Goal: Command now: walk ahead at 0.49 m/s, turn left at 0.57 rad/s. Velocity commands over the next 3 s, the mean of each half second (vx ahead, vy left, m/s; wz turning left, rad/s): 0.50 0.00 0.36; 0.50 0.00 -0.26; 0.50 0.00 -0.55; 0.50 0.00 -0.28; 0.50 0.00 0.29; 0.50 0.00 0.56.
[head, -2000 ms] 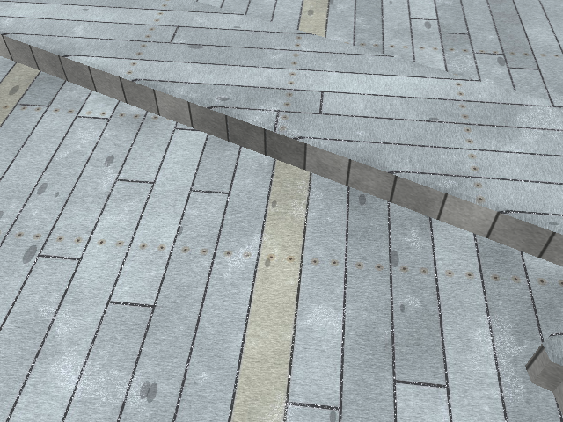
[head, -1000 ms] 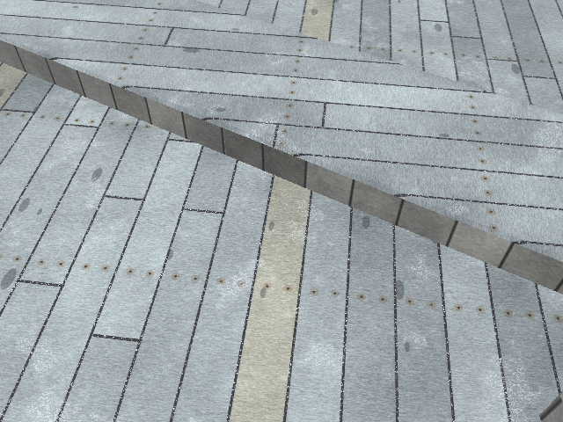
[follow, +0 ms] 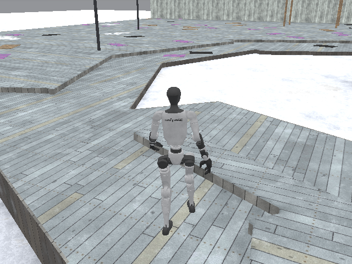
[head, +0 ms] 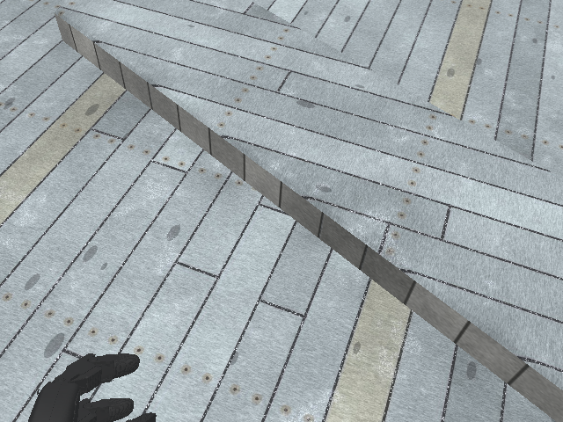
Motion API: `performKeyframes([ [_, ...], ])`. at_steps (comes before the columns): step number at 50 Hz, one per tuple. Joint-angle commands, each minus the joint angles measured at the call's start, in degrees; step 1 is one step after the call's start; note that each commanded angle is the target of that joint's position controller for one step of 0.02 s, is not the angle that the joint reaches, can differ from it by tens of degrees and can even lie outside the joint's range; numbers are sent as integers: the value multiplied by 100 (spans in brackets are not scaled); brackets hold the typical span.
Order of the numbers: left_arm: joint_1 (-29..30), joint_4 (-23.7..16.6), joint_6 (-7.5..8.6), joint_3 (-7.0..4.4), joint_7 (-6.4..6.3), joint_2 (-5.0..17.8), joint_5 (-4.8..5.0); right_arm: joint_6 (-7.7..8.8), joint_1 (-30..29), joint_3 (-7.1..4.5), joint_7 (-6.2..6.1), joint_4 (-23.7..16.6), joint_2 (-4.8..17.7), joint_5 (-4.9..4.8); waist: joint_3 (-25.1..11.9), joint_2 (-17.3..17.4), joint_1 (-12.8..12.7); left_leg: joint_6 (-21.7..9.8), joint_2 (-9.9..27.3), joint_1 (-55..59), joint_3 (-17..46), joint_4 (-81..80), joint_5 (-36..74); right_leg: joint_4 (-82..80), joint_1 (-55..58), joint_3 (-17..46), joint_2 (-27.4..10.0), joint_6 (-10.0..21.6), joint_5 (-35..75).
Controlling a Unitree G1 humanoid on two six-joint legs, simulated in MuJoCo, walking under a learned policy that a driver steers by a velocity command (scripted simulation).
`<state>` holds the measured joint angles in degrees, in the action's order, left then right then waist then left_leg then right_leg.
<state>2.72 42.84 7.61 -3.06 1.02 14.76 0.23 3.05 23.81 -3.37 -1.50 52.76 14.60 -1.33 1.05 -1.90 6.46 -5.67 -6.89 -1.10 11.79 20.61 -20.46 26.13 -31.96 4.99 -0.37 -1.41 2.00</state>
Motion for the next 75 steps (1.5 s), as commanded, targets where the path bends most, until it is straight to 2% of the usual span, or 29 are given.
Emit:
performKeyframes([
  [1,376,-554,198,-158,37,687,34,-27,9,-210,-48,-316,882,0,-85,905,-340,-479,1467,99,1312,282,3086,-291,555,-177,237,175,-534],
  [3,-1426,-252,215,-351,-77,1181,-70,2,-477,-141,25,-616,761,79,-1318,811,-1279,-161,982,-859,946,2165,3629,-92,3333,306,-481,795,-263],
  [4,-2328,-138,133,-477,-136,1630,-182,57,115,-25,44,-714,329,9,-2359,-458,-1257,320,171,-2812,152,4196,1545,-83,5696,2339,-1866,1603,-810],
  [5,-2340,-54,64,-382,-86,1247,-60,84,510,37,55,-758,421,-48,-2622,-1509,-1052,362,232,-3812,34,5132,-1348,-556,6004,3891,-2556,1869,-1560],
  [6,-1984,-170,7,-255,-106,741,5,50,179,-104,49,-725,956,-122,-1632,-791,-1074,391,657,-4211,33,5554,-1009,-693,5172,3247,-2351,1604,-2103],
  [8,-1477,-131,-74,-167,-85,536,-41,36,-550,-131,39,-892,872,-19,-322,31,-916,444,980,-4031,-351,5203,-216,-1151,3359,1872,-1730,1309,-1429],
  [13,-1440,138,39,-187,26,621,-28,-30,-670,-41,107,-1045,348,27,19,-231,-571,459,1311,-3631,-548,4008,301,-1859,2249,674,-1356,1482,-426],
  [16,-1524,241,11,-246,0,845,25,56,-1188,37,186,-1218,325,117,-11,-118,-660,493,1399,-3557,-764,2852,1269,-1961,2320,164,-1225,1445,10],
  [23,-2225,591,-187,-288,-28,1164,165,161,-2409,69,331,-1646,538,20,135,-296,-975,351,1092,-3070,-1102,1197,1685,-1659,2925,-97,-1414,1138,-52],
  [25,-2205,639,-265,-294,-47,1248,172,177,-2190,0,349,-1635,690,29,-13,-350,-722,190,928,-2504,-1253,891,1424,-1215,3087,-148,-1473,990,573],
  [27,-2221,622,-298,-184,-80,1039,115,162,-774,-256,276,-1226,1158,75,-884,-141,-29,-115,855,-343,-1272,756,1521,625,2482,-652,-986,648,1481],
  [28,-2388,412,-247,-15,-79,599,-22,127,105,-385,192,-1124,1683,204,-1708,821,166,-661,2290,1536,567,747,1389,2736,804,-934,-481,317,-309],
  [29,-2757,413,-135,93,-76,277,48,101,191,-383,206,-1102,1776,151,-2259,1946,-31,-1331,3158,2268,2787,-116,660,4223,-668,-429,215,190,-3507],
  [30,-2460,426,-82,-74,-54,909,198,125,4,-249,232,-1126,1295,121,-1628,1201,78,-1129,2986,1769,2399,-241,313,4803,-1238,137,-97,251,-3421],
  [31,-2108,317,-74,-102,-42,989,268,149,-293,-176,236,-1159,1069,109,-1014,1003,-46,-885,2764,1097,1466,-300,513,4734,-1361,49,-350,330,-2930],
  [35,-2182,407,-369,-119,-92,654,136,330,-1198,-91,297,-1128,634,199,-255,869,-668,-646,2208,-710,-100,-1097,1601,4007,-402,54,-818,212,-1733],
  [43,-1228,26,-437,-72,17,385,81,370,-1027,-181,121,-772,862,222,173,448,-511,-410,1977,-489,-1700,-1444,2522,2045,-740,-97,-634,118,223],
  [49,-257,-560,-417,10,236,302,75,125,-502,-270,58,-513,1107,97,456,332,-147,-311,2323,690,-2084,-995,3290,1077,-1118,-646,-495,396,-281],
  [52,-541,-699,-446,-100,300,518,107,-11,-647,-327,-10,-581,1319,65,33,656,-487,-119,2346,952,-2323,6,5870,1026,-271,-1122,-16,705,-1115],
  [54,-1844,-445,-469,-367,236,979,134,-86,-773,-336,-61,-638,1386,43,-690,659,-1247,109,2108,511,-2513,1855,6510,582,1555,-1249,454,1053,-1054],
  [55,-2716,-264,-526,-562,107,1435,114,-24,-765,-273,-79,-755,1250,112,-1204,186,-1649,364,1883,-852,-2490,3488,4874,412,3336,-275,-40,1369,-873],
  [56,-2465,-396,-529,-663,42,2012,130,176,-343,-27,12,-1075,426,222,-1635,-1450,-983,808,516,-3635,-2120,5849,-652,-137,5327,3116,-1626,2550,-1435],
  [57,-2666,-488,-464,-500,66,1587,70,463,-722,-64,138,-1139,836,44,-2341,-650,-1338,665,507,-4299,-598,6366,-1193,-850,5652,4269,-1951,2720,-1963],
  [58,-2543,-452,-409,-413,69,1256,38,574,-1302,-114,203,-1335,1019,-164,-1600,-340,-1408,520,805,-4638,-541,6169,-761,-900,5165,3308,-1730,2381,-1731],
  [59,-2171,-466,-359,-364,91,1114,71,607,-1353,-78,188,-1375,912,-99,-901,174,-1065,470,1074,-4492,-596,5470,-328,-914,4192,2539,-1459,2136,-1096],
  [61,-1574,-632,-342,-256,49,806,19,477,-1343,-139,114,-1320,930,173,-504,351,-680,544,1346,-3736,-636,4752,35,-1131,2946,1843,-1121,1914,-104],
  [65,-1549,-650,-311,-322,-78,1082,42,268,-1293,-114,106,-1440,723,263,-242,136,-483,920,1275,-3272,-851,3637,512,-1331,1841,1130,-834,1902,900],
  [69,-1812,-579,-377,-340,-184,1132,95,277,-2206,2,126,-1697,456,236,-194,-178,-835,1015,834,-2691,-1031,1812,2139,-1118,1443,683,-322,1449,283],
  [75,-2004,-561,-466,-333,-234,1015,129,369,-2364,-150,188,-1873,840,77,-371,-560,-776,749,656,-2257,-705,803,1746,-261,2229,1732,-695,1142,-372],
])
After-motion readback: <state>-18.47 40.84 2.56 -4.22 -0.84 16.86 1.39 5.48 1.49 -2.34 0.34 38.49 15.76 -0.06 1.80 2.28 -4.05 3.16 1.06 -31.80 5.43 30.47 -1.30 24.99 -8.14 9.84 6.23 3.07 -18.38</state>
